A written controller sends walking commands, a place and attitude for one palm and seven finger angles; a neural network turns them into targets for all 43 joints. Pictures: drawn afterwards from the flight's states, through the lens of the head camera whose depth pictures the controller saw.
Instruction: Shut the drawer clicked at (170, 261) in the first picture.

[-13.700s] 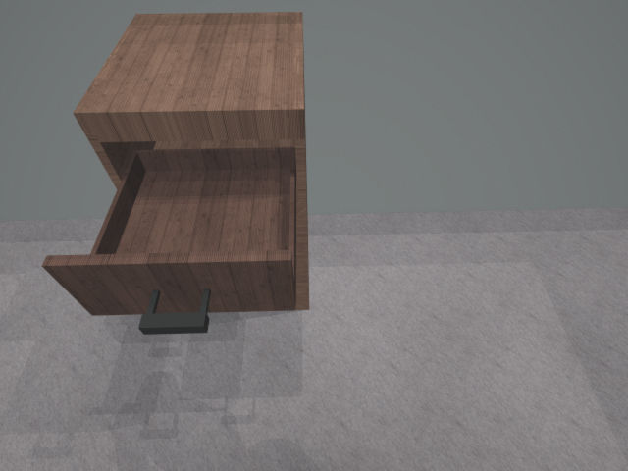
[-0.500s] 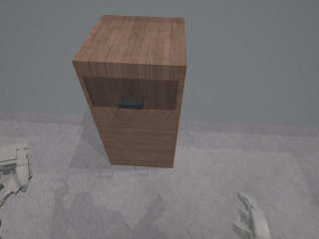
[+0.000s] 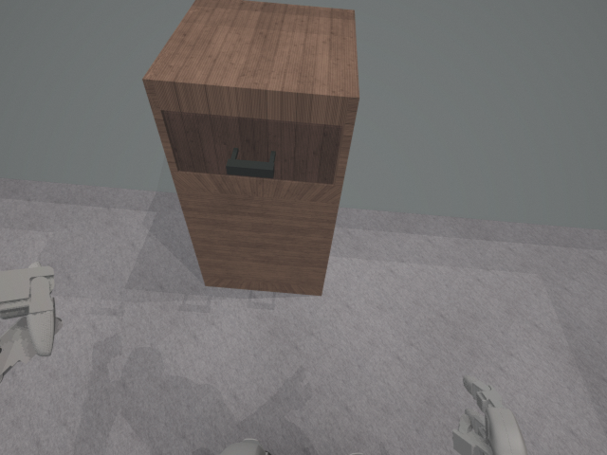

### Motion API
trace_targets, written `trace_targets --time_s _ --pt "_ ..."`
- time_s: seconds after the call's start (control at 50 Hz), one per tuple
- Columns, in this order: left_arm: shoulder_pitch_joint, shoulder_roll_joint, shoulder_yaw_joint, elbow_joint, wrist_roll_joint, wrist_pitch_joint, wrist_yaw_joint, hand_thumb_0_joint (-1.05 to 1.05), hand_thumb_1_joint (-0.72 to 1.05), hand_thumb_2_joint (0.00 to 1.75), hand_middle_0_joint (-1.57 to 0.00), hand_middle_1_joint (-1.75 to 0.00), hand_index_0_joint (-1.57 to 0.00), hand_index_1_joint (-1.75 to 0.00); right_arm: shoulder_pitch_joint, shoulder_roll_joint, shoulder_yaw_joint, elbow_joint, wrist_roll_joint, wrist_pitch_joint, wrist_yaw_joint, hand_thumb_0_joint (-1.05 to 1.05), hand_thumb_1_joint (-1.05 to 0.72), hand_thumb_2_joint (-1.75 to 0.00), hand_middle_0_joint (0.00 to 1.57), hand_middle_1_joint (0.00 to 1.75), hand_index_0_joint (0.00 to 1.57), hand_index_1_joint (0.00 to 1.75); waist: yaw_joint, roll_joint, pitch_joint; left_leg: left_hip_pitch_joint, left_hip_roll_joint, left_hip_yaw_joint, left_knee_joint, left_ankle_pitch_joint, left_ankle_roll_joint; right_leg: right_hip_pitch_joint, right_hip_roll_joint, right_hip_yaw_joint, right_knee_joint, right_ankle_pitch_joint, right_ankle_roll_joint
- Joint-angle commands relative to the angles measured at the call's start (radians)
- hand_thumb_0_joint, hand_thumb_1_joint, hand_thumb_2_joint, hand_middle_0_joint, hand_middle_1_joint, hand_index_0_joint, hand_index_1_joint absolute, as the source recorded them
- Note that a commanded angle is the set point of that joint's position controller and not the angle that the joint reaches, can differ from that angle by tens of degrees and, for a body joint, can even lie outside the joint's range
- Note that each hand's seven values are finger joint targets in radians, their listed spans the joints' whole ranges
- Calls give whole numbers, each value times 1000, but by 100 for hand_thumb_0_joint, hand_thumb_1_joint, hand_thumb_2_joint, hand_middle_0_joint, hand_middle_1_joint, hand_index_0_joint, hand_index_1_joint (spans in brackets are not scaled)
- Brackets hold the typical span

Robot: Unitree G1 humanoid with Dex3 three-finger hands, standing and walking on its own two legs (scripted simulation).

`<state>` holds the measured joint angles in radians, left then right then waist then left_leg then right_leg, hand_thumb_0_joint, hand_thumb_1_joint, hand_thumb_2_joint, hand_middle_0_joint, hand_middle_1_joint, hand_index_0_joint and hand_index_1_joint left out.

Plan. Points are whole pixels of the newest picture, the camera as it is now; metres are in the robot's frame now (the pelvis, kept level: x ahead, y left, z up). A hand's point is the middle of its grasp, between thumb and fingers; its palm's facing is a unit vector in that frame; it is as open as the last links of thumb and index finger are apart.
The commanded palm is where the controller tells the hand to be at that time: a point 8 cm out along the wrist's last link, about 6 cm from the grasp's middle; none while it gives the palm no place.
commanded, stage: step back with the hand held close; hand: left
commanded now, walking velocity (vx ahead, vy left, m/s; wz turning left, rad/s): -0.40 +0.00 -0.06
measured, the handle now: (252, 161) +0.72 +0.13 -0.09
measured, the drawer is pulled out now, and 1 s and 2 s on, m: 0.00 0.00 0.00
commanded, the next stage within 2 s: stop stepping back and stand still in 0.28 s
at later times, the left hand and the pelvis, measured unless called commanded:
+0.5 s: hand (17, 441) +0.12 +0.21 +0.19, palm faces +0.19 -0.86 -0.47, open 3.2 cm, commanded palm +0.07 +0.27 +0.19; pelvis -0.09 +0.00 +0.00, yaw -5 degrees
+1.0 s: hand out of the picture +0.10 +0.29 +0.18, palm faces +0.37 -0.86 -0.35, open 3.2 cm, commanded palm +0.04 +0.32 +0.19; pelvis -0.13 +0.06 +0.00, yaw -7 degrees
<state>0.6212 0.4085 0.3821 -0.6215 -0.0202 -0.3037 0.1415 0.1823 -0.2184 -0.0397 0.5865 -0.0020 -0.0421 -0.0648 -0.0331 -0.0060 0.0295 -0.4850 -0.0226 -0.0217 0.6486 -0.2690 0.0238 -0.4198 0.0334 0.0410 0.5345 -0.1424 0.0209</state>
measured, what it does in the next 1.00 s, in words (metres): walks backwards: right foot, then right foot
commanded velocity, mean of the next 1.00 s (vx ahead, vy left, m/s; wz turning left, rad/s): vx -0.05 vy -0.04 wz -0.01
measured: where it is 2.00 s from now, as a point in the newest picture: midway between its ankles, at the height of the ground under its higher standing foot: outside the picture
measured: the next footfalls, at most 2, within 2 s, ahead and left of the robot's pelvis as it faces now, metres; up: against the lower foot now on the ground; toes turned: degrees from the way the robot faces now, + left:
right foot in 0.30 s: -0.14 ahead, -0.14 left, +0.00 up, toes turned -2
right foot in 0.78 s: -0.11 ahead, -0.07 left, +0.00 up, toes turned -13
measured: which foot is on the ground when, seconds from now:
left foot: down 0.00-0.78, up 0.80-0.94, down 0.96-1.00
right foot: down 0.00-0.04, up 0.06-0.28, down 0.30-0.64, up 0.66-0.76, down 0.78-0.98, up 1.00-1.00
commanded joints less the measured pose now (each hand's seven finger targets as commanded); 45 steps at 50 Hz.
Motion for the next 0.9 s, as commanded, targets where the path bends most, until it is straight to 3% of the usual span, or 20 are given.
trace_targets --time_s 0.0,0.02,0.06,0.1,0.18,0.24,0.3,0.34,0.4,0.46,0.5,0.56,0.62,0.66,0.72,0.74,0.76,0.78,0.82,0.88 --pt "9 169 159 -191 -8 -60 39 0 90 90 -140 -160 -140 -160 -79 -133 -38 -159 -4 -55 -22 0 -90 -90 20 30 20 30 -3 151 -113 -12 178 -201 -343 -239 65 76 -9 13 18 -200 -16" --pt "6 160 172 -197 9 -68 33 0 90 90 -140 -160 -140 -160 -95 -150 -40 -170 -6 -73 -27 0 -90 -90 20 30 20 30 10 300 -135 -249 303 -337 -523 -471 124 312 75 -26 275 -148 8" --pt "-28 158 171 -193 19 -62 22 0 90 90 -140 -160 -140 -160 -81 -130 -50 -159 -14 -98 -28 0 -90 -90 20 30 20 30 18 252 -128 -339 379 -374 -560 -483 172 352 97 21 558 -220 4" --pt "-30 143 151 -179 3 -51 23 0 90 90 -140 -160 -140 -160 -84 -118 -50 -144 -23 -114 -16 0 -90 -90 20 30 20 30 31 147 -125 -168 337 -295 -449 -287 157 225 62 32 463 -306 -7" --pt "-14 100 73 -203 -29 -46 17 0 90 90 -140 -160 -140 -160 -44 -96 -31 -79 -38 -138 8 0 -90 -90 20 30 20 30 23 250 -159 173 270 -205 -452 -97 71 129 35 -41 44 -402 -41" --pt "-89 143 76 -213 -27 -78 -1 0 90 90 -140 -160 -140 -160 -23 -97 -24 -40 -48 -119 10 0 -90 -90 20 30 20 30 20 151 -196 396 204 -78 -265 301 1 72 -44 29 -282 -142 -62" --pt "-147 194 129 -224 -26 -95 1 0 90 90 -140 -160 -140 -160 -65 -81 -17 -58 -47 -110 -3 0 -90 -90 20 30 20 30 18 99 -283 534 141 53 -191 433 -33 7 -76 -4 -198 66 -49" --pt "-80 193 135 -211 -50 -81 -12 0 90 90 -140 -160 -140 -160 -89 -90 -28 -102 -7 -111 -7 0 -90 -90 20 30 20 30 15 -14 -276 563 115 43 -130 283 -19 -47 -69 -16 -214 47 -5" --pt "117 207 180 -143 -72 -50 -12 0 90 90 -140 -160 -140 -160 -104 -76 -7 -141 -3 -83 -14 0 -90 -90 20 30 20 30 19 -16 -155 466 56 51 -6 83 -48 -176 -155 48 -286 -256 -84" --pt "48 183 153 -120 -62 -10 4 0 90 90 -140 -160 -140 -160 -83 -82 -1 -126 -8 -61 -25 0 -90 -90 20 30 20 30 1 -45 -17 371 36 16 102 41 -54 -261 -195 94 -326 -459 -143" --pt "-36 173 136 -96 -50 10 14 0 90 90 -140 -160 -140 -160 -63 -97 -1 -115 -4 -75 -41 0 -90 -90 20 30 20 30 -10 -88 39 349 49 -11 39 34 -45 -228 -160 32 -284 -435 -112" --pt "-130 162 101 -88 -38 7 13 0 90 90 -140 -160 -140 -160 -56 -120 -3 -104 0 -109 -59 0 -90 -90 20 30 20 30 -14 49 100 350 88 -106 -115 -103 -35 -229 -75 -40 -184 -510 -72" --pt "-156 158 116 -190 -26 -8 12 0 90 90 -140 -160 -140 -160 -73 -139 -1 -119 -10 -152 -53 0 -90 -90 20 30 20 30 20 344 19 88 209 -391 -680 -633 -72 170 123 -98 193 -467 -34" --pt "-106 170 125 -234 -22 -5 10 0 90 90 -140 -160 -140 -160 -61 -114 -1 -110 -22 -161 -27 0 -90 -90 20 30 20 30 43 324 -76 87 216 -329 -693 -557 -113 263 131 -94 269 -441 -47" --pt "74 174 137 -291 -32 7 -1 0 90 90 -140 -160 -140 -160 -53 -92 -6 -138 -26 -153 5 0 -90 -90 20 30 20 30 54 264 -203 99 126 -83 -467 -267 -78 409 79 -106 -56 -413 -76" --pt "109 182 144 -288 -29 21 -4 0 90 90 -140 -160 -140 -160 -40 -88 -11 -131 -21 -133 9 0 -90 -90 20 30 20 30 44 102 -190 150 31 49 -192 -159 -76 286 -32 3 -223 -418 -96" --pt "104 193 160 -303 -32 35 -5 0 90 90 -140 -160 -140 -160 -37 -96 -26 -116 -23 -104 9 0 -90 -90 20 30 20 30 34 -95 -145 241 -30 72 191 -65 -76 -37 -230 231 -388 -555 -153" --pt "61 191 193 -279 -47 52 8 0 90 90 -140 -160 -140 -160 -36 -93 -23 -100 -32 -86 9 0 -90 -90 20 30 20 30 39 -173 -118 182 -32 31 414 -67 -74 -175 -357 341 -439 -628 -245" --pt "-49 140 147 -143 -47 69 19 0 90 90 -140 -160 -140 -160 -24 -69 -4 -84 -14 -73 -5 0 -90 -90 20 30 20 30 -11 -147 1 45 63 -43 414 -51 -49 -144 -318 235 -369 -594 -226" --pt "-189 94 55 -58 -23 82 33 0 90 90 -140 -160 -140 -160 -58 -80 15 -73 -7 -93 -28 0 -90 -90 20 30 20 30 -10 -84 45 176 91 33 -16 -87 -9 -79 -239 42 -239 -512 -137"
